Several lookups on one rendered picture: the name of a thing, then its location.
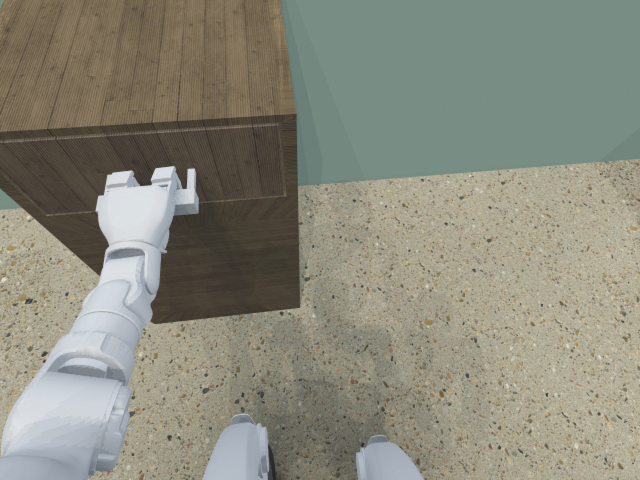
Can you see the left robot upper arm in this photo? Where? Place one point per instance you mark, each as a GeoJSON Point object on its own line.
{"type": "Point", "coordinates": [70, 427]}

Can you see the drawer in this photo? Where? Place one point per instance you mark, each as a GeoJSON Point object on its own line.
{"type": "Point", "coordinates": [64, 174]}

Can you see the left robot hand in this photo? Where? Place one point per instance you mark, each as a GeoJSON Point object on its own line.
{"type": "Point", "coordinates": [130, 212]}

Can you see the left robot forearm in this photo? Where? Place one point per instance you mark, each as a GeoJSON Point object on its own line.
{"type": "Point", "coordinates": [106, 332]}

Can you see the right robot shin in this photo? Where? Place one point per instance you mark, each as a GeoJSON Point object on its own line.
{"type": "Point", "coordinates": [377, 439]}

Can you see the handle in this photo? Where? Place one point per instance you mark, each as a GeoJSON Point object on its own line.
{"type": "Point", "coordinates": [186, 200]}

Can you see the right robot thigh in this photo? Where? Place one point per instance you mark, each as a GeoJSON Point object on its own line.
{"type": "Point", "coordinates": [385, 461]}

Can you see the cabinet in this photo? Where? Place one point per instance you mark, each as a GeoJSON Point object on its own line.
{"type": "Point", "coordinates": [77, 67]}

